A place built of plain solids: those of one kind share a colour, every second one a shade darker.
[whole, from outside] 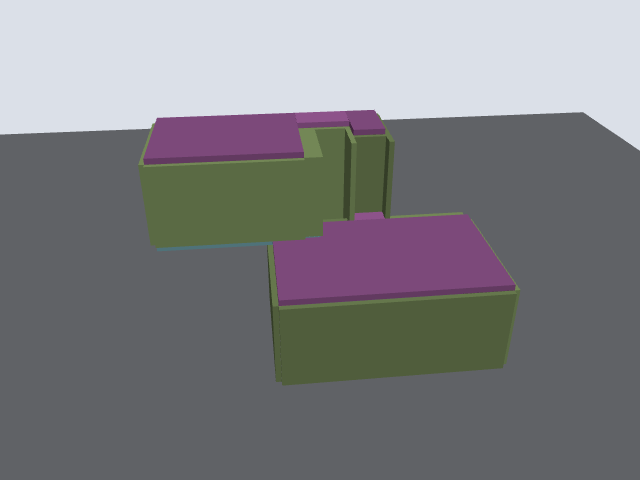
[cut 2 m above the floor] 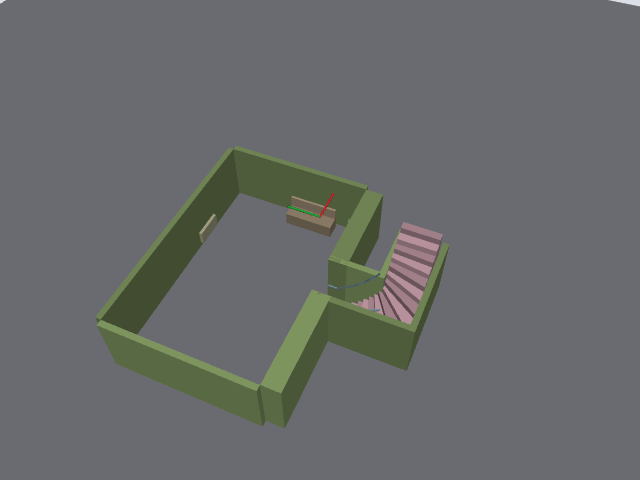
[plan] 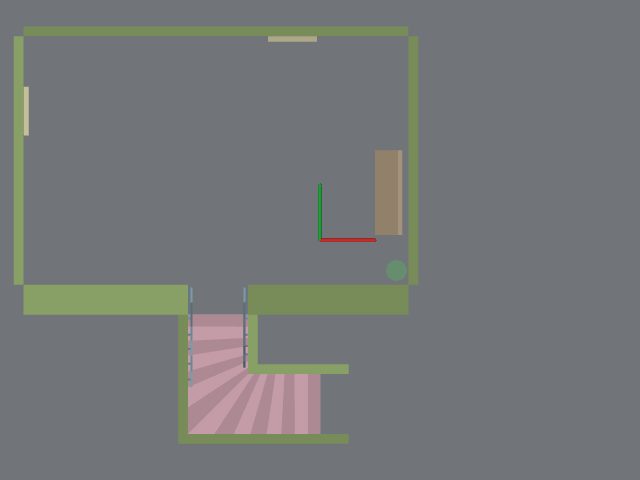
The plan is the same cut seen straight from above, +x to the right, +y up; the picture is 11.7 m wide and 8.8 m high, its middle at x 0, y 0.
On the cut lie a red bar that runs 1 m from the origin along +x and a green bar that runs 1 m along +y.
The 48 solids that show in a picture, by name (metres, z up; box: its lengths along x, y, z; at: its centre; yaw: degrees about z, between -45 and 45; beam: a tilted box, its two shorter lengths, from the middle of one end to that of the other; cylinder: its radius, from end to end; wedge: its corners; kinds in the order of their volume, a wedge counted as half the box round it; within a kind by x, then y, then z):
{
 "wall_1": {"box": [0.18, 4.56, 2.94], "at": [-5.53, 1.46, 1.42]},
 "wall_2": {"box": [3.02, 0.55, 2.94], "at": [-3.93, -1.1, 1.42]},
 "wall_3": {"box": [3.02, 0.18, 2.94], "at": [-3.93, -0.91, 1.42]},
 "wall_4": {"box": [0.18, 2.92, 6.02], "at": [-2.51, -2.28, 2.96]},
 "wall_5": {"box": [7.06, 0.18, 2.94], "at": [-1.91, 3.83, 1.42]},
 "wall_6": {"box": [1.1, 0.18, 3.09], "at": [-1.87, -1.45, 4.43]},
 "wall_7": {"box": [0.18, 1.64, 6.02], "at": [-1.23, -1.64, 2.96]},
 "wall_8": {"box": [2.95, 0.18, 6.02], "at": [-0.95, -3.65, 2.96]},
 "wall_9": {"box": [1.85, 0.18, 6.02], "at": [-0.4, -2.37, 2.96]},
 "wall_10": {"box": [2.94, 0.55, 2.94], "at": [0.15, -1.1, 1.42]},
 "wall_11": {"box": [2.94, 0.18, 2.94], "at": [0.15, -0.91, 1.42]},
 "wall_12": {"box": [0.6, 2.69, 2.85], "at": [0.23, -1.11, 4.55]},
 "wall_13": {"box": [0.18, 4.56, 2.94], "at": [1.71, 1.46, 1.42]},
 "wall_14": {"box": [4.91, 0.18, 2.85], "at": [2.98, 0.32, 4.55]},
 "wall_15": {"box": [0.18, 3.79, 2.85], "at": [5.53, -1.66, 4.55]},
 "roof_1": {"box": [7.06, 4.56, 0.2], "at": [-1.91, 1.46, 2.99]},
 "roof_2": {"box": [1.1, 2.02, 0.2], "at": [-1.87, -2.55, 6.07]},
 "roof_3": {"box": [1.1, 0.72, 0.2], "at": [-1.87, -1.18, 2.99]},
 "roof_4": {"box": [1.85, 1.1, 0.2], "at": [-0.4, -3.01, 6.07]},
 "roof_5": {"box": [4.91, 3.79, 0.2], "at": [2.98, -1.66, 6.07]},
 "tread_1": {"wedge": [[-2.42, -3.56, -0.05], [-2.42, -3.56, 1.56], [-1.93, -3.56, -0.05], [-1.93, -3.56, 1.55], [-1.32, -2.46, -0.05], [-1.32, -2.46, 1.55], [-1.21, -2.46, -0.05], [-1.21, -2.46, 1.55]]},
 "tread_2": {"wedge": [[-2.42, -3.56, -0.05], [-2.42, -3.56, 1.35], [-2.42, -3.07, -0.05], [-2.42, -3.07, 1.35], [-1.32, -2.46, -0.05], [-1.32, -2.46, 1.35], [-1.32, -2.34, -0.05], [-1.32, -2.34, 1.36]]},
 "tread_3": {"wedge": [[-2.42, -3.07, -0.05], [-2.42, -3.07, 1.16], [-2.42, -2.7, -0.05], [-2.42, -2.7, 1.16], [-1.32, -2.34, -0.05], [-1.32, -2.34, 1.16], [-1.32, -2.23, -0.05], [-1.32, -2.23, 1.16]]},
 "tread_4": {"wedge": [[-2.42, -2.7, -0.05], [-2.42, -2.7, 0.97], [-2.42, -2.41, -0.05], [-2.42, -2.41, 0.97], [-1.32, -2.23, -0.05], [-1.32, -2.23, 0.97], [-1.32, -2.09, -0.05], [-1.32, -2.09, 0.97]]},
 "tread_5": {"wedge": [[-2.42, -2.41, -0.05], [-2.42, -2.41, 0.76], [-2.42, -2.12, -0.05], [-2.42, -2.12, 0.77], [-1.32, -2.09, -0.05], [-1.32, -2.09, 0.76], [-1.32, -1.94, -0.05], [-1.32, -1.94, 0.77]]},
 "tread_6": {"wedge": [[-2.42, -2.12, -0.05], [-2.42, -2.12, 0.57], [-2.42, -1.85, -0.05], [-2.42, -1.85, 0.58], [-1.32, -1.95, -0.05], [-1.32, -1.95, 0.57], [-1.32, -1.79, -0.05], [-1.32, -1.79, 0.57]]},
 "tread_7": {"wedge": [[-2.42, -1.85, -0.05], [-2.42, -1.85, 0.38], [-2.42, -1.59, -0.05], [-2.42, -1.59, 0.38], [-1.32, -1.8, -0.05], [-1.32, -1.8, 0.38], [-1.32, -1.59, -0.05], [-1.32, -1.59, 0.38]]},
 "tread_8": {"wedge": [[-2.42, -1.59, -0.05], [-2.42, -1.59, 0.18], [-2.42, -1.36, -0.05], [-2.42, -1.36, 0.19], [-1.32, -1.59, -0.05], [-1.32, -1.59, 0.18], [-1.32, -1.36, -0.05], [-1.32, -1.36, 0.19]]},
 "tread_9": {"wedge": [[-1.94, -3.56, -0.05], [-1.94, -3.56, 1.75], [-1.58, -3.56, -0.05], [-1.58, -3.56, 1.74], [-1.21, -2.46, -0.05], [-1.21, -2.46, 1.74], [-1.09, -2.46, -0.05], [-1.09, -2.46, 1.74]]},
 "tread_10": {"wedge": [[-1.58, -3.56, -0.05], [-1.58, -3.56, 1.94], [-1.27, -3.56, -0.05], [-1.27, -3.56, 1.94], [-1.09, -2.46, -0.05], [-1.09, -2.46, 1.94], [-0.96, -2.46, -0.05], [-0.96, -2.46, 1.94]]},
 "tread_11": {"wedge": [[-1.27, -3.56, -0.05], [-1.27, -3.56, 2.15], [-0.97, -3.56, -0.05], [-0.97, -3.56, 2.14], [-0.96, -2.46, -0.05], [-0.96, -2.46, 2.14], [-0.81, -2.46, -0.05], [-0.81, -2.46, 2.14]]},
 "tread_12": {"wedge": [[-0.98, -3.56, -0.05], [-0.98, -3.56, 2.33], [-0.82, -2.46, -0.05], [-0.82, -2.46, 2.33], [-0.71, -3.56, -0.05], [-0.71, -3.56, 2.33], [-0.65, -2.46, -0.05], [-0.65, -2.46, 2.33]]},
 "tread_13": {"wedge": [[-0.71, -3.56, -0.05], [-0.71, -3.56, 2.52], [-0.65, -2.46, -0.05], [-0.65, -2.46, 2.52], [-0.46, -3.56, -0.05], [-0.46, -3.56, 2.52], [-0.46, -2.46, -0.05], [-0.46, -2.46, 2.52]]},
 "tread_14": {"wedge": [[-0.47, -2.46, -0.05], [-0.47, -2.46, 2.72], [-0.46, -3.56, -0.05], [-0.46, -3.56, 2.72], [-0.22, -3.56, -0.05], [-0.22, -3.56, 2.72], [-0.22, -2.46, -0.05], [-0.22, -2.46, 2.72]]},
 "tread_15": {"wedge": [[-0.22, -3.56, -0.05], [-0.22, -3.56, 2.92], [-0.22, -2.46, -0.05], [-0.22, -2.46, 2.92], [0.01, -3.56, -0.05], [0.01, -3.56, 2.92], [0.01, -2.46, -0.05], [0.01, -2.46, 2.92]]},
 "floor_1": {"box": [5.43, 3.79, 0.24], "at": [2.72, -1.66, 3.01]},
 "seats_1": {"box": [0.5, 1.56, 0.49], "at": [1.26, 0.87, 0.2]},
 "seats_2": {"box": [0.08, 1.56, 0.38], "at": [1.47, 0.87, 0.63]},
 "radiator_1": {"box": [0.1, 0.9, 0.7], "at": [-5.39, 2.36, 0.5]},
 "radiator_2": {"box": [0.9, 0.1, 0.45], "at": [-0.5, 3.69, 0.38]},
 "bin_1": {"cylinder": 0.19, "from": [1.4, -0.56, 0.0], "to": [1.4, -0.56, 0.62]},
 "guard_rail_1": {"wedge": [[-2.38, -2.7, 2.03], [-2.38, -2.7, 2.08], [-2.38, -2.41, 1.83], [-2.38, -2.41, 1.88], [-2.34, -2.7, 2.03], [-2.34, -2.7, 2.08], [-2.34, -2.41, 1.83], [-2.34, -2.41, 1.88]]},
 "guard_rail_2": {"wedge": [[-2.38, -2.41, 1.83], [-2.38, -2.41, 1.88], [-2.38, -2.12, 1.63], [-2.38, -2.12, 1.68], [-2.34, -2.41, 1.83], [-2.34, -2.41, 1.88], [-2.34, -2.12, 1.63], [-2.34, -2.12, 1.68]]},
 "guard_rail_3": {"wedge": [[-2.38, -2.12, 1.63], [-2.38, -2.12, 1.68], [-2.38, -1.85, 1.44], [-2.38, -1.85, 1.49], [-2.34, -2.12, 1.63], [-2.34, -2.12, 1.68], [-2.34, -1.85, 1.44], [-2.34, -1.85, 1.49]]},
 "guard_rail_4": {"wedge": [[-2.38, -1.85, 1.44], [-2.38, -1.85, 1.49], [-2.38, -1.59, 1.24], [-2.38, -1.59, 1.29], [-2.34, -1.85, 1.44], [-2.34, -1.85, 1.49], [-2.34, -1.59, 1.24], [-2.34, -1.59, 1.29]]},
 "guard_rail_5": {"wedge": [[-2.38, -1.59, 1.24], [-2.38, -1.59, 1.29], [-2.38, -1.15, 0.86], [-2.38, -1.15, 0.91], [-2.34, -1.59, 1.24], [-2.34, -1.59, 1.29], [-2.34, -1.15, 0.86], [-2.34, -1.15, 0.91]]},
 "guard_rail_6": {"box": [0.041, 0.28, 0.041], "at": [-2.36, -1.01, 0.89]},
 "guard_rail_7": {"wedge": [[-1.41, -1.59, 1.24], [-1.41, -1.59, 1.3], [-1.41, -1.14, 0.86], [-1.41, -1.14, 0.91], [-1.37, -1.59, 1.24], [-1.37, -1.59, 1.3], [-1.37, -1.14, 0.86], [-1.37, -1.14, 0.91]]}
}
